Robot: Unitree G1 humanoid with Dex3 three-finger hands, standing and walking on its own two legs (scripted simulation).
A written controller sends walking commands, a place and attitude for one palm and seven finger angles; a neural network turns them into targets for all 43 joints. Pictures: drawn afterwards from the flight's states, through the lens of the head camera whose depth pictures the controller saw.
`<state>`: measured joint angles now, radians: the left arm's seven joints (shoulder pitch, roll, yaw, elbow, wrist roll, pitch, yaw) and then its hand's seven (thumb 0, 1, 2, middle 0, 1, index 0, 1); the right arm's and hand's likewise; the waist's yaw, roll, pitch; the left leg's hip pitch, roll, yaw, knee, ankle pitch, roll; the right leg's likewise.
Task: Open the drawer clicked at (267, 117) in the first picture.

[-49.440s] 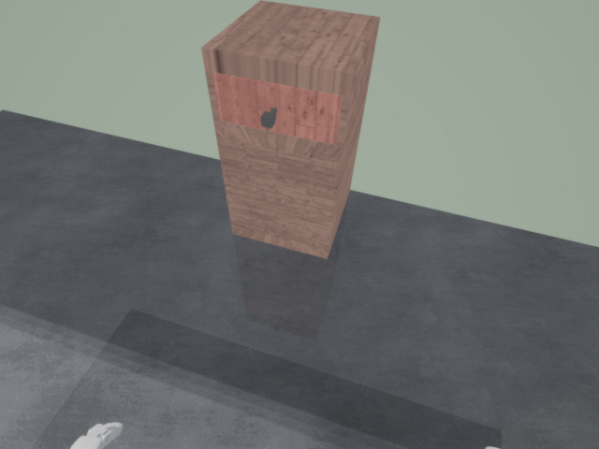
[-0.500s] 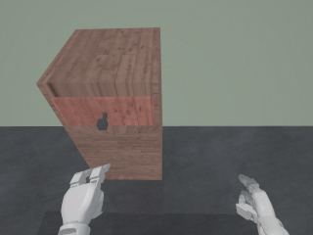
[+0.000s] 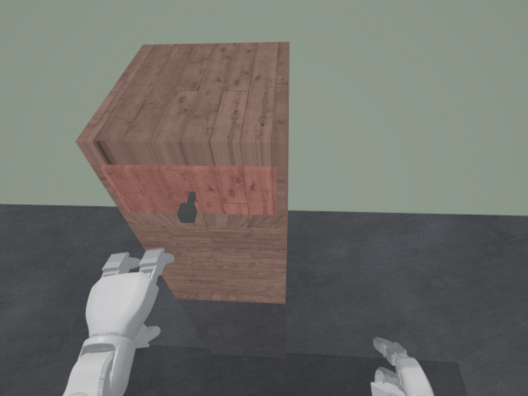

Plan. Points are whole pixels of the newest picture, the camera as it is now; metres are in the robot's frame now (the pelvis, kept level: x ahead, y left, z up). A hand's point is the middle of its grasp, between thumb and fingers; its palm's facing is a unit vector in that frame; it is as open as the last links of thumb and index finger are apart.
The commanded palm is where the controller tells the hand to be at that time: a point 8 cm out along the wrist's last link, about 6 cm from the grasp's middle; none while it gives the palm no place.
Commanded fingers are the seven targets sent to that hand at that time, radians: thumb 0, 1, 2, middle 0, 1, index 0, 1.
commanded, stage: raise the hand with hooked fingers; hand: left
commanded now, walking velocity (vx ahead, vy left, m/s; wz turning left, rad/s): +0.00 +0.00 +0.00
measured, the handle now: (189, 206) +0.51 +0.24 -0.09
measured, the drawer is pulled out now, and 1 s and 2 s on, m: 0.01 0.01 0.01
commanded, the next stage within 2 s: move the hooked fingers above the handle in 1.00 s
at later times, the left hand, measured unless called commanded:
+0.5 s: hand (121, 249) +0.29 +0.25 +0.08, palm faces +0.04 -0.08 -1.00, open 13.7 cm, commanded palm +0.27 +0.25 +0.14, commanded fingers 0.00 -0.50 0.30 -0.30 -1.20 -0.30 -1.20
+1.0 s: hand (118, 242) +0.30 +0.25 +0.09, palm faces +0.06 -0.09 -0.99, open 13.8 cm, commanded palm +0.28 +0.26 +0.15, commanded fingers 0.00 -0.50 0.30 -0.30 -1.20 -0.30 -1.20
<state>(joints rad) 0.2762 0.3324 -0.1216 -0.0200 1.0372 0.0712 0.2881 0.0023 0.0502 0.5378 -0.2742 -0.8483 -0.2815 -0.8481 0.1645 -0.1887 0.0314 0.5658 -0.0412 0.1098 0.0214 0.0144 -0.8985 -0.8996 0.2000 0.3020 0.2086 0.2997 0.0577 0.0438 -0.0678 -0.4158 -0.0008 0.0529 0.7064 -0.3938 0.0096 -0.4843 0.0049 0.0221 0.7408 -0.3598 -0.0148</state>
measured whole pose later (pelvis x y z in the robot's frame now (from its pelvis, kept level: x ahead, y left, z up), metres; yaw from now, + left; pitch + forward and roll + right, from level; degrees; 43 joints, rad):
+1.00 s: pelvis +0.00 +0.01 +0.02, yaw +2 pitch +3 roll +0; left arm -0.04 0.46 -0.04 0.07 0.95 -0.07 0.13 0.00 -0.49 0.31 -0.32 -1.20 -0.32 -1.20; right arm 0.16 -0.25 -0.04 0.63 0.00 0.11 -0.01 0.01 -0.90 -0.90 0.20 0.30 0.20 0.30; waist 0.07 0.07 -0.01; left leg -0.27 -0.01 0.02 0.51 -0.29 0.02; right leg -0.32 -0.01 -0.01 0.52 -0.26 -0.01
